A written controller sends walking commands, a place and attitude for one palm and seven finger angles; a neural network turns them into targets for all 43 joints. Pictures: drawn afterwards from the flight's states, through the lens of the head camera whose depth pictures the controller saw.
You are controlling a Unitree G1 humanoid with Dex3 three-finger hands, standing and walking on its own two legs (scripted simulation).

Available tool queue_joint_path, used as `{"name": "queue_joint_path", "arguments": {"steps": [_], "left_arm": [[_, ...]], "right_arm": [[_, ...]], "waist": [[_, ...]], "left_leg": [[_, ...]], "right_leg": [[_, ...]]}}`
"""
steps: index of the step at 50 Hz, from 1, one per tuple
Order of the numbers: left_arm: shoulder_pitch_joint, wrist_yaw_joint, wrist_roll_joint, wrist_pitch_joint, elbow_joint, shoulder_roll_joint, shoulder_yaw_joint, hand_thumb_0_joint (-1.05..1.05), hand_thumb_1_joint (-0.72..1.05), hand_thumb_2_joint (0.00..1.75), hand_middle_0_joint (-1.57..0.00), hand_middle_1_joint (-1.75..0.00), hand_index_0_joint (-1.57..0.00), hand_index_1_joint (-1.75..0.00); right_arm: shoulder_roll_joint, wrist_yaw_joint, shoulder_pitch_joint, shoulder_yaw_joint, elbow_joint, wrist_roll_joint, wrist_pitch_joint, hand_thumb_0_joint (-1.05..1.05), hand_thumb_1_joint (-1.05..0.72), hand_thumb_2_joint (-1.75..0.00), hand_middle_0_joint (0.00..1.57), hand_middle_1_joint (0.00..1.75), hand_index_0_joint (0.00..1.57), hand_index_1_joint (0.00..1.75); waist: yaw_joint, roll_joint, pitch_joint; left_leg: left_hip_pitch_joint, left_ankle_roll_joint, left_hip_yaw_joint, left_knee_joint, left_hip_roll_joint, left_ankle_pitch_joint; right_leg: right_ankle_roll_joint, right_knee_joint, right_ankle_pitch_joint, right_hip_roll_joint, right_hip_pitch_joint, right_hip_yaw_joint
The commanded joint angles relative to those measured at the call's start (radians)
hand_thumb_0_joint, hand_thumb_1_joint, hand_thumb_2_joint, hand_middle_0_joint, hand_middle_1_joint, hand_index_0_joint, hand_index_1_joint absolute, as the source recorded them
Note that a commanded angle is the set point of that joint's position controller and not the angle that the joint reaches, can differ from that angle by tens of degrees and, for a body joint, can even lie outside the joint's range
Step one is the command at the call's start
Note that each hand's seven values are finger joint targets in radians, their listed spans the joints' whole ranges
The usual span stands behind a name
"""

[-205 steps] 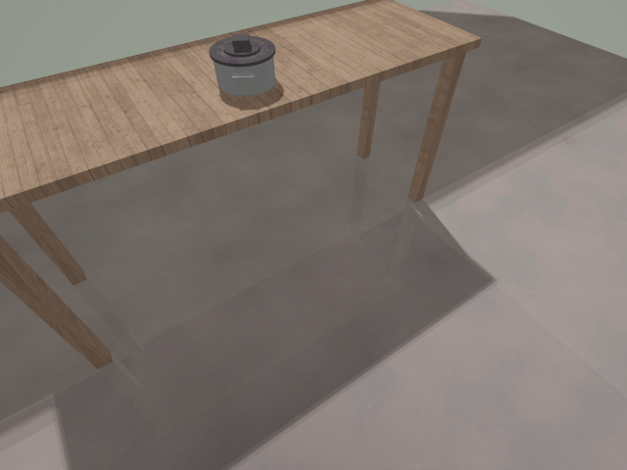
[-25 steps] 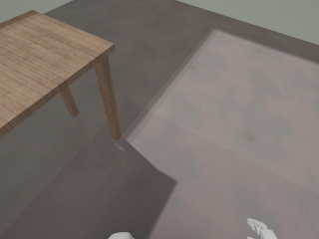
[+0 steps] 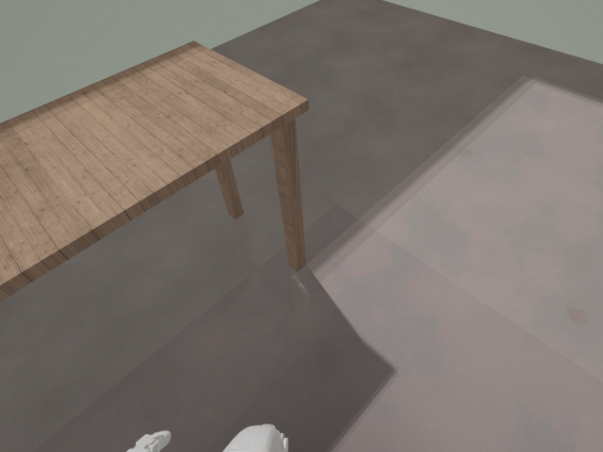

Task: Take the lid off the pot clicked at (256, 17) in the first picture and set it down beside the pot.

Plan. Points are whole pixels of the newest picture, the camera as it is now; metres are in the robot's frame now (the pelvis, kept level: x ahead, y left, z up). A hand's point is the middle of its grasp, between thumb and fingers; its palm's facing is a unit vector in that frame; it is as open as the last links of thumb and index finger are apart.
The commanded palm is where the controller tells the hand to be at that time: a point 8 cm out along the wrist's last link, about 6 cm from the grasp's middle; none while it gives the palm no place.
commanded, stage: turn to face it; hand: left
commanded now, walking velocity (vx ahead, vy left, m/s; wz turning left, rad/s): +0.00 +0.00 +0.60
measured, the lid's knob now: out of the picture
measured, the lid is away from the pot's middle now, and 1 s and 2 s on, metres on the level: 0.00 0.00 0.00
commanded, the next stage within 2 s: take the last steps up to it in 1.26 s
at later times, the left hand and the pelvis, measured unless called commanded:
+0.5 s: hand out of the picture +0.03 +0.28 -0.15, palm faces +0.32 -0.91 -0.27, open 7.4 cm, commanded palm none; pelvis +0.00 +0.04 +0.01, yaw +17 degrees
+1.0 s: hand out of the picture -0.07 +0.21 -0.15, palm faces +0.58 -0.77 -0.26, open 7.4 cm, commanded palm none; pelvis +0.00 +0.01 +0.01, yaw +36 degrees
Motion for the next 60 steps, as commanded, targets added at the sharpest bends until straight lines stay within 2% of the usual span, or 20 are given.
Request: {"name": "queue_joint_path", "arguments": {"steps": [1, 7, 10, 11, 12, 13, 15, 19, 26, 31, 32, 33, 34, 39, 48, 52, 53, 54, 55, 60], "left_arm": [[0.001, 0.016, 0.012, -0.029, -0.068, 0.217, 0.058, 0.00, 0.90, 0.90, -0.20, -0.30, -0.20, -0.30], [0.061, 0.008, 0.014, -0.014, -0.038, 0.272, 0.077, 0.00, 0.90, 0.90, -0.20, -0.30, -0.20, -0.30], [0.054, 0.000, 0.000, -0.002, -0.028, 0.260, 0.078, 0.00, 0.90, 0.90, -0.20, -0.30, -0.20, -0.30], [0.068, -0.006, -0.008, 0.004, -0.054, 0.217, 0.076, 0.00, 0.90, 0.90, -0.20, -0.30, -0.20, -0.30], [0.014, -0.011, -0.007, 0.002, -0.105, 0.149, 0.050, 0.00, 0.90, 0.90, -0.20, -0.30, -0.20, -0.30], [-0.063, -0.002, 0.002, 0.012, -0.112, 0.174, 0.051, 0.00, 0.90, 0.90, -0.20, -0.30, -0.20, -0.30], [-0.090, -0.006, -0.007, 0.008, -0.084, 0.168, 0.057, 0.00, 0.90, 0.90, -0.20, -0.30, -0.20, -0.30], [-0.028, -0.014, -0.007, 0.010, -0.038, 0.165, 0.058, 0.00, 0.90, 0.90, -0.20, -0.30, -0.20, -0.30], [-0.080, -0.006, -0.011, 0.006, -0.068, 0.157, 0.049, 0.00, 0.90, 0.90, -0.20, -0.30, -0.20, -0.30], [0.031, 0.003, -0.016, -0.011, -0.053, 0.169, 0.051, 0.00, 0.90, 0.90, -0.20, -0.30, -0.20, -0.30], [0.071, 0.007, -0.012, -0.022, -0.047, 0.203, 0.058, 0.00, 0.90, 0.90, -0.20, -0.30, -0.20, -0.30], [0.090, 0.016, 0.006, -0.032, -0.051, 0.297, 0.078, 0.00, 0.90, 0.90, -0.20, -0.30, -0.20, -0.30], [0.084, 0.012, 0.005, -0.023, -0.067, 0.331, 0.072, 0.00, 0.90, 0.90, -0.20, -0.30, -0.20, -0.30], [-0.049, 0.011, 0.002, -0.031, -0.092, 0.198, 0.045, 0.00, 0.90, 0.90, -0.20, -0.30, -0.20, -0.30], [0.100, 0.009, 0.015, -0.022, -0.018, 0.264, 0.063, 0.00, 0.90, 0.90, -0.20, -0.30, -0.20, -0.30], [0.078, 0.004, 0.003, -0.009, 0.005, 0.262, 0.069, 0.00, 0.90, 0.90, -0.20, -0.30, -0.20, -0.30], [0.086, 0.000, -0.007, -0.002, -0.005, 0.226, 0.063, 0.00, 0.90, 0.90, -0.20, -0.30, -0.20, -0.30], [0.071, -0.008, -0.009, 0.001, -0.043, 0.154, 0.043, 0.00, 0.90, 0.90, -0.20, -0.30, -0.20, -0.30], [0.008, 0.000, 0.002, 0.015, -0.059, 0.171, 0.035, 0.00, 0.90, 0.90, -0.20, -0.30, -0.20, -0.30], [0.055, -0.013, -0.003, 0.015, 0.046, 0.164, 0.044, 0.00, 0.90, 0.90, -0.20, -0.30, -0.20, -0.30]], "right_arm": [[-0.054, 0.004, -0.075, -0.008, -0.101, 0.009, -0.029, 0.00, -0.90, -0.90, 0.20, 0.30, 0.20, 0.30], [-0.044, 0.002, -0.101, 0.011, -0.116, 0.017, -0.044, 0.00, -0.90, -0.90, 0.20, 0.30, 0.20, 0.30], [-0.090, -0.002, 0.002, 0.002, -0.095, 0.012, -0.058, 0.00, -0.90, -0.90, 0.20, 0.30, 0.20, 0.30], [-0.192, -0.007, 0.064, -0.021, -0.091, 0.003, -0.071, 0.00, -0.90, -0.90, 0.20, 0.30, 0.20, 0.30], [-0.284, -0.014, 0.136, -0.043, -0.081, 0.008, -0.072, 0.00, -0.90, -0.90, 0.20, 0.30, 0.20, 0.30], [-0.263, -0.023, 0.183, -0.039, -0.046, 0.011, -0.072, 0.00, -0.90, -0.90, 0.20, 0.30, 0.20, 0.30], [-0.211, -0.040, 0.071, -0.021, -0.074, 0.006, -0.075, 0.00, -0.90, -0.90, 0.20, 0.30, 0.20, 0.30], [-0.171, -0.041, -0.006, -0.005, -0.091, 0.006, -0.078, 0.00, -0.90, -0.90, 0.20, 0.30, 0.20, 0.30], [-0.183, -0.038, 0.026, -0.019, -0.077, 0.003, -0.066, 0.00, -0.90, -0.90, 0.20, 0.30, 0.20, 0.30], [-0.175, -0.035, -0.046, -0.023, -0.097, 0.010, -0.057, 0.00, -0.90, -0.90, 0.20, 0.30, 0.20, 0.30], [-0.146, -0.031, -0.047, -0.019, -0.103, 0.017, -0.058, 0.00, -0.90, -0.90, 0.20, 0.30, 0.20, 0.30], [-0.070, -0.026, -0.018, -0.009, -0.120, 0.027, -0.060, 0.00, -0.90, -0.90, 0.20, 0.30, 0.20, 0.30], [-0.090, -0.027, -0.014, -0.017, -0.132, 0.013, -0.056, 0.00, -0.90, -0.90, 0.20, 0.30, 0.20, 0.30], [-0.087, 0.001, -0.007, -0.015, -0.073, 0.002, -0.024, 0.00, -0.90, -0.90, 0.20, 0.30, 0.20, 0.30], [-0.048, -0.002, -0.124, 0.018, -0.093, 0.018, -0.037, 0.00, -0.90, -0.90, 0.20, 0.30, 0.20, 0.30], [-0.068, -0.011, -0.014, 0.020, -0.063, 0.017, -0.059, 0.00, -0.90, -0.90, 0.20, 0.30, 0.20, 0.30], [-0.141, -0.014, 0.024, 0.004, -0.058, 0.012, -0.069, 0.00, -0.90, -0.90, 0.20, 0.30, 0.20, 0.30], [-0.248, -0.019, 0.069, -0.019, -0.060, 0.006, -0.072, 0.00, -0.90, -0.90, 0.20, 0.30, 0.20, 0.30], [-0.264, -0.027, 0.109, -0.020, -0.045, 0.008, -0.064, 0.00, -0.90, -0.90, 0.20, 0.30, 0.20, 0.30], [-0.138, -0.051, -0.044, 0.023, -0.059, 0.013, -0.079, 0.00, -0.90, -0.90, 0.20, 0.30, 0.20, 0.30]], "waist": [[0.030, -0.246, -0.034], [0.067, -0.284, -0.093], [0.010, -0.189, -0.151], [-0.024, 0.050, -0.206], [-0.060, 0.284, -0.198], [-0.088, 0.167, -0.210], [-0.044, 0.149, -0.130], [0.004, 0.082, -0.126], [-0.015, 0.070, -0.136], [0.047, 0.065, -0.132], [0.068, -0.025, -0.146], [0.067, -0.317, -0.150], [0.064, -0.328, -0.137], [0.002, -0.245, -0.024], [0.080, -0.268, -0.104], [0.020, -0.218, -0.150], [-0.004, -0.062, -0.182], [-0.030, 0.234, -0.164], [-0.057, 0.171, -0.149], [0.031, 0.073, -0.089]], "left_leg": [[-0.020, -0.025, 0.050, -0.006, 0.055, -0.010], [0.116, -0.010, 0.136, -0.338, 0.039, -0.026], [0.331, 0.017, 0.121, -0.645, 0.042, 0.214], [0.525, 0.101, -0.134, -0.717, 0.228, 0.486], [0.603, 0.245, -0.390, -0.722, 0.444, 0.917], [0.553, 0.275, -0.357, -0.712, 0.427, 0.814], [0.431, 0.245, -0.295, -0.733, 0.339, 0.654], [0.412, 0.202, -0.196, -0.740, 0.243, 0.657], [0.436, 0.224, -0.305, -0.719, 0.239, 0.637], [0.246, 0.171, -0.344, -0.626, 0.178, 0.577], [0.147, 0.119, -0.309, -0.551, 0.123, 0.428], [-0.051, 0.032, -0.124, -0.327, -0.023, 0.059], [-0.068, 0.008, -0.058, -0.111, -0.048, -0.181], [-0.034, -0.015, -0.016, 0.140, 0.040, 0.053], [0.098, -0.018, 0.095, -0.280, 0.037, -0.041], [0.355, 0.011, 0.114, -0.660, 0.030, 0.188], [0.523, 0.054, -0.021, -0.734, 0.147, 0.348], [0.600, 0.191, -0.346, -0.763, 0.412, 0.715], [0.506, 0.265, -0.340, -0.767, 0.446, 0.678], [0.413, 0.200, -0.153, -0.787, 0.257, 0.646]], "right_leg": [[-0.129, -0.229, 0.337, -0.268, 0.059, 0.113], [-0.125, -0.136, 0.479, -0.297, 0.147, 0.038], [-0.032, 0.066, 0.432, -0.264, 0.080, -0.044], [0.039, 0.289, 0.180, -0.171, -0.141, -0.083], [0.092, 0.481, -0.373, -0.062, -0.378, -0.040], [0.071, 0.575, -0.344, -0.064, -0.375, 0.066], [0.072, 0.617, -0.202, -0.072, -0.387, 0.111], [0.084, 0.505, -0.094, -0.038, -0.297, 0.102], [0.084, 0.297, -0.119, 0.015, -0.238, 0.112], [0.065, -0.052, 0.042, 0.051, 0.059, 0.093], [0.054, -0.199, 0.124, -0.008, 0.190, 0.141], [-0.039, -0.302, 0.166, -0.285, 0.309, 0.423], [-0.146, -0.305, 0.202, -0.436, 0.190, 0.486], [-0.116, -0.285, 0.162, -0.239, 0.015, 0.180], [-0.151, -0.190, 0.470, -0.288, 0.171, 0.089], [-0.057, -0.020, 0.442, -0.255, 0.081, 0.001], [0.005, 0.133, 0.255, -0.193, -0.081, -0.048], [0.078, 0.330, -0.287, -0.064, -0.340, -0.066], [0.060, 0.456, -0.346, -0.058, -0.319, 0.035], [0.064, 0.547, -0.074, -0.041, -0.279, 0.086]]}}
